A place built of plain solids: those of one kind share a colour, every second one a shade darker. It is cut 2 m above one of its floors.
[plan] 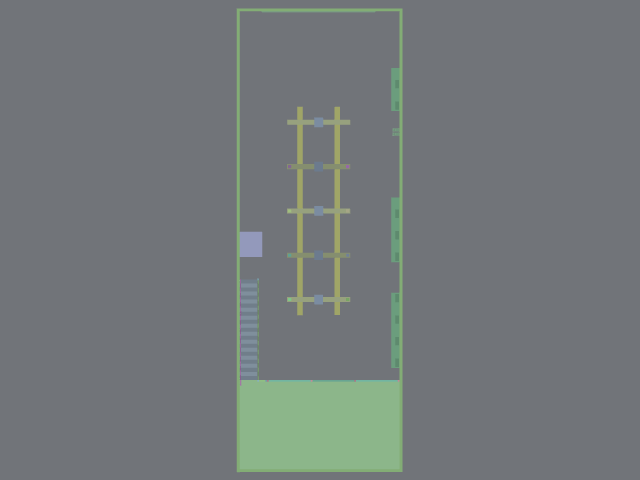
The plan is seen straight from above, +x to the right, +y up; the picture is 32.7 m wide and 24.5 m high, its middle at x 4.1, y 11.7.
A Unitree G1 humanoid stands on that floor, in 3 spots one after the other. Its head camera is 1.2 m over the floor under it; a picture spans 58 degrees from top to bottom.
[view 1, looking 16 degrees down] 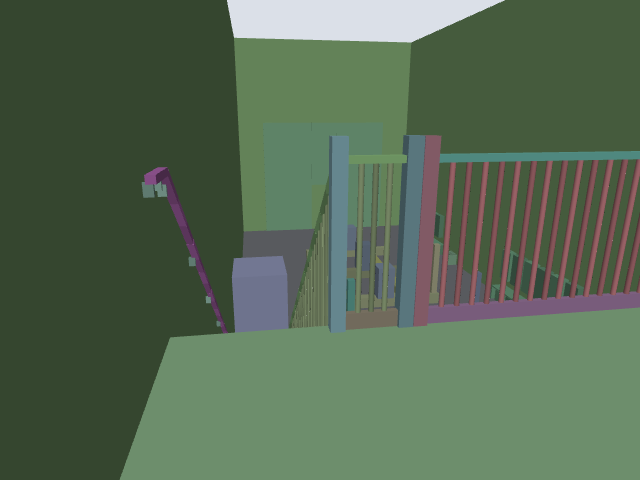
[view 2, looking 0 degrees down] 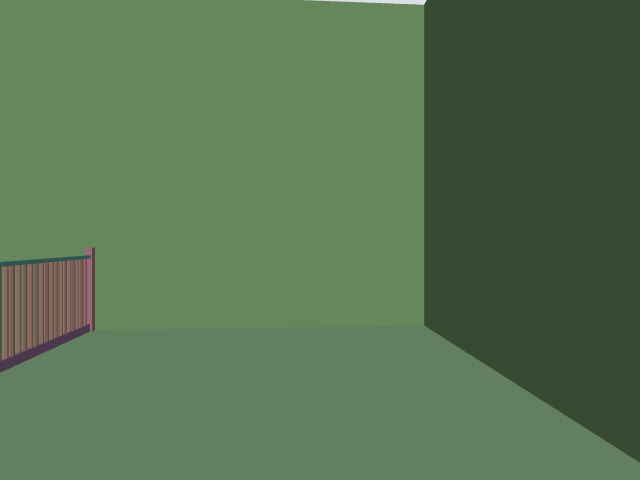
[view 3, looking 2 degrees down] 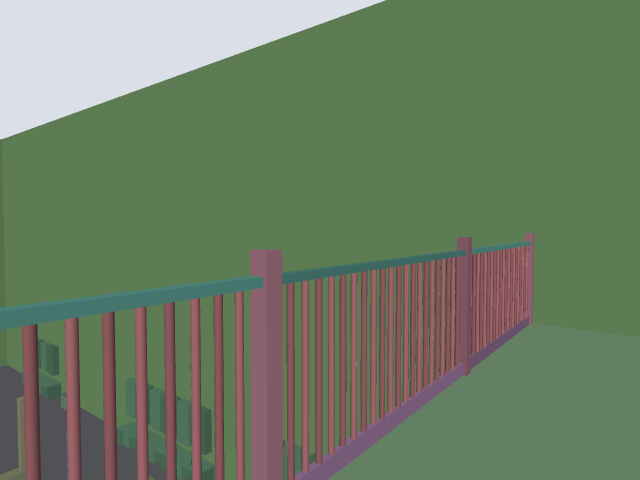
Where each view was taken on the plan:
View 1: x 0.49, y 2.26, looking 81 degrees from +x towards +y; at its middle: stair_guard_bal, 2.93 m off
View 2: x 2.20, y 1.88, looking -4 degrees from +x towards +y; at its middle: wall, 5.98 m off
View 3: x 2.45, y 3.29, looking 38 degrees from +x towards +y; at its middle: wall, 7.25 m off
